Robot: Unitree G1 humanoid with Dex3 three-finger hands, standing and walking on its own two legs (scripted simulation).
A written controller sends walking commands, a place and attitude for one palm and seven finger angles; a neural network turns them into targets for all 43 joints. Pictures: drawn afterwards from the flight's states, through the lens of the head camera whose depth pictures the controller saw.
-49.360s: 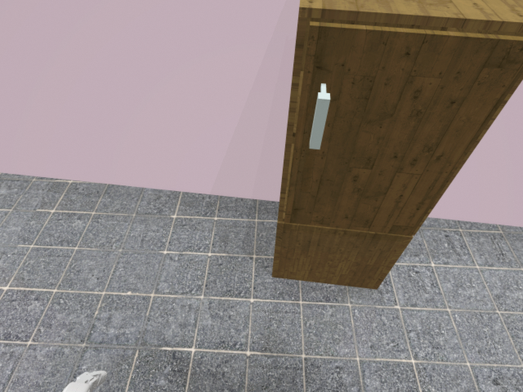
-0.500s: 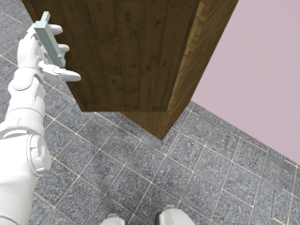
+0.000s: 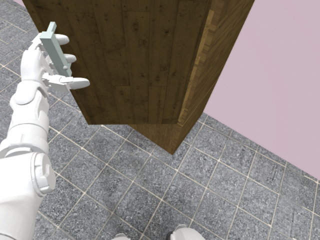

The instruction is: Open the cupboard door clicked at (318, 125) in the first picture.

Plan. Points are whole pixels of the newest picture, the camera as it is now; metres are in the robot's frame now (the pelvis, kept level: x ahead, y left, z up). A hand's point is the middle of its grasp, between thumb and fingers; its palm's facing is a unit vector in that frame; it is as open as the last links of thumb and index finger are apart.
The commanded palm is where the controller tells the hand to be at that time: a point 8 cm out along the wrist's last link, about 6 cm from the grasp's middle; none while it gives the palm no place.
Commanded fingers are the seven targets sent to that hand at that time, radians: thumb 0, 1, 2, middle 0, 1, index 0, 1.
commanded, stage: close the thumb around the handle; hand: left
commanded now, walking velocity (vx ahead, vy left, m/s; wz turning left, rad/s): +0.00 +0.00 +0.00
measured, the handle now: (59, 51) +0.56 +0.21 +0.11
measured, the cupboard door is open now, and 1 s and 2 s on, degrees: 38 47 79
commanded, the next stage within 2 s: pull the door open along its arc in 0.48 s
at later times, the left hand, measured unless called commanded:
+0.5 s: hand (64, 68) +0.50 +0.19 +0.11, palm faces +0.02 -1.00 +0.01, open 5.9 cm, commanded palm +0.48 +0.24 +0.11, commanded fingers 0.00 0.90 0.90 -0.40 -1.35 -0.40 -1.35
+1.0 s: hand (65, 87) +0.45 +0.18 +0.11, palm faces -0.01 -1.00 +0.01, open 6.2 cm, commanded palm +0.38 +0.23 +0.11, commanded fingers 0.00 0.90 0.90 -0.40 -1.35 -0.40 -1.35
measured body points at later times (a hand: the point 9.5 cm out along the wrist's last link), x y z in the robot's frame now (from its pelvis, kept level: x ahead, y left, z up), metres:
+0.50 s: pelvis +0.00 +0.00 +0.00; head +0.09 +0.01 +0.44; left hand +0.49 +0.24 +0.12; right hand -0.01 -0.26 -0.11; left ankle -0.02 +0.10 -0.71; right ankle +0.01 -0.11 -0.71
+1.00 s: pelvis +0.01 +0.00 +0.01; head +0.07 +0.00 +0.46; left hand +0.44 +0.24 +0.11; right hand +0.04 -0.26 -0.11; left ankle -0.02 +0.10 -0.71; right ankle +0.01 -0.11 -0.71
